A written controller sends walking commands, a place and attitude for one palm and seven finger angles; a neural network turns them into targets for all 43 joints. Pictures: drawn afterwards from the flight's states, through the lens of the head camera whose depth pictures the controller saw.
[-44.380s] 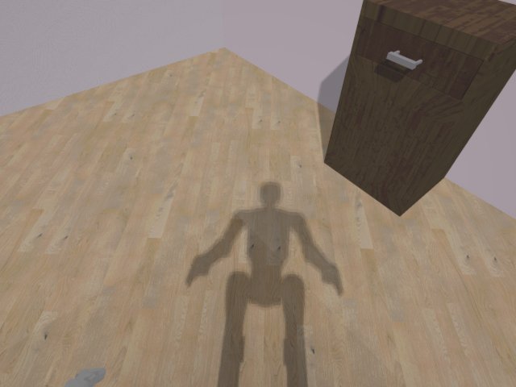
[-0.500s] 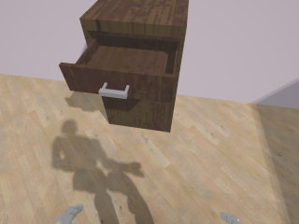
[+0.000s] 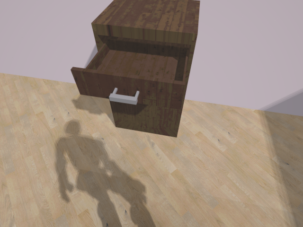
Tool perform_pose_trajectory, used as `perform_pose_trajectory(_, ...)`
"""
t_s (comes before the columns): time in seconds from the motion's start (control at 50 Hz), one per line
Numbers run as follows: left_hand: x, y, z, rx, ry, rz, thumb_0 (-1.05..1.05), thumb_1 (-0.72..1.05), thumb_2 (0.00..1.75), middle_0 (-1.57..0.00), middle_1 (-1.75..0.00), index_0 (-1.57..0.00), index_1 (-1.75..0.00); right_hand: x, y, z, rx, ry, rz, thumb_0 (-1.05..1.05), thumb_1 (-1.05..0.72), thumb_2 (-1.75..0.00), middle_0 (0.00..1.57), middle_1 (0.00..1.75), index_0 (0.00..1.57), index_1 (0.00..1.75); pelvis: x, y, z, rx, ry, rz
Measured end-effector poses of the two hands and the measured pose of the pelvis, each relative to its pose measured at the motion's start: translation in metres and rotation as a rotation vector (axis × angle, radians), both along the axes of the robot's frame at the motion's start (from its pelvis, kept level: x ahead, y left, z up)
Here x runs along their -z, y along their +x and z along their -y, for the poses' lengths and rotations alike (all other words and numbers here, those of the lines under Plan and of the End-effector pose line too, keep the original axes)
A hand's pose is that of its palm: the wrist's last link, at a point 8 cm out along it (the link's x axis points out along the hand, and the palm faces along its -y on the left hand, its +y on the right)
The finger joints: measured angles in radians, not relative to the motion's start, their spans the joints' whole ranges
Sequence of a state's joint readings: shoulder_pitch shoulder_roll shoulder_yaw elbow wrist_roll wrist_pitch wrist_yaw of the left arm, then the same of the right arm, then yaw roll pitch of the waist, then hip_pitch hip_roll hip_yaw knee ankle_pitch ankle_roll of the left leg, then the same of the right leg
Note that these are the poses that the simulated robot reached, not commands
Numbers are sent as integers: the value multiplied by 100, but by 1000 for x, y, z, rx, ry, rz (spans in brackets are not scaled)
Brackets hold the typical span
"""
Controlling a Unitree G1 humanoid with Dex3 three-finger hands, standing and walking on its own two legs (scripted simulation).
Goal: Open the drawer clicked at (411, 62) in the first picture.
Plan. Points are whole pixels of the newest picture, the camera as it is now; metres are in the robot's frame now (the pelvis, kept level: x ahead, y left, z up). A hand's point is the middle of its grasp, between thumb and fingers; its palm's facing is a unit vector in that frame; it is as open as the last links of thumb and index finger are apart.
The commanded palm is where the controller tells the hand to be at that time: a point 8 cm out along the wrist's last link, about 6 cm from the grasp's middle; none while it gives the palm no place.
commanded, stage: let the arm hang, fingers relaxed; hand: left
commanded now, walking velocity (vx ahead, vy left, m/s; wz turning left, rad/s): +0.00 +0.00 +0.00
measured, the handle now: (125, 95) +0.60 +0.15 -0.05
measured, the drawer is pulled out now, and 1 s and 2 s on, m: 0.30 0.30 0.30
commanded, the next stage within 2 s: look to check the result in 0.36 s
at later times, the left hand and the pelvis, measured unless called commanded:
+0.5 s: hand out of the picture +0.03 +0.20 -0.17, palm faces -0.01 -0.97 -0.23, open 7.4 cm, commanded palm none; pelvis +0.00 +0.00 +0.00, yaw -1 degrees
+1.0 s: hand out of the picture +0.07 +0.21 -0.16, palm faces -0.02 -0.96 -0.29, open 7.4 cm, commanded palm none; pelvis +0.01 -0.01 +0.00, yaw -1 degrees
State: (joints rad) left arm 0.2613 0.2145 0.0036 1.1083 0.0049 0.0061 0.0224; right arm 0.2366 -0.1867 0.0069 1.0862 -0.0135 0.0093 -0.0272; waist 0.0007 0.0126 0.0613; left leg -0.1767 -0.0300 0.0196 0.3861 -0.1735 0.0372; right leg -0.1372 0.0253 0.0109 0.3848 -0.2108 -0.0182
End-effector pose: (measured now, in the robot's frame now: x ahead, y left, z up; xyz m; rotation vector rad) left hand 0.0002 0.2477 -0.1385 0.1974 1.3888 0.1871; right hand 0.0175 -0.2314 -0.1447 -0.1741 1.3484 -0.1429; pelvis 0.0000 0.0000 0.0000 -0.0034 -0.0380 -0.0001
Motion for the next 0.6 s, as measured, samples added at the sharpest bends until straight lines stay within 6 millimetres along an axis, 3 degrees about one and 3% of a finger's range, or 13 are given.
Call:
perform_pose_trajectory(0.24,1,29,6,38,-20,70,0,90,90,-20,-30,-20,-30,-1,-7,-2,29,3,2,1,-91,-90,20,30,20,30,-1,-1,-1,11,3,3)
perform_pose_trajectory(0.44,3,24,5,37,-21,32,0,90,90,-20,-30,-20,-30,-4,-18,6,41,-20,-43,1,-91,-90,20,30,20,30,-1,1,-1,13,3,-5)
perform_pose_trajectory(0.6,0,21,-1,31,-2,3,0,90,90,-20,-30,-20,-30,-4,-10,13,35,-30,-44,1,-91,-90,20,30,20,30,-2,5,1,13,4,-8)
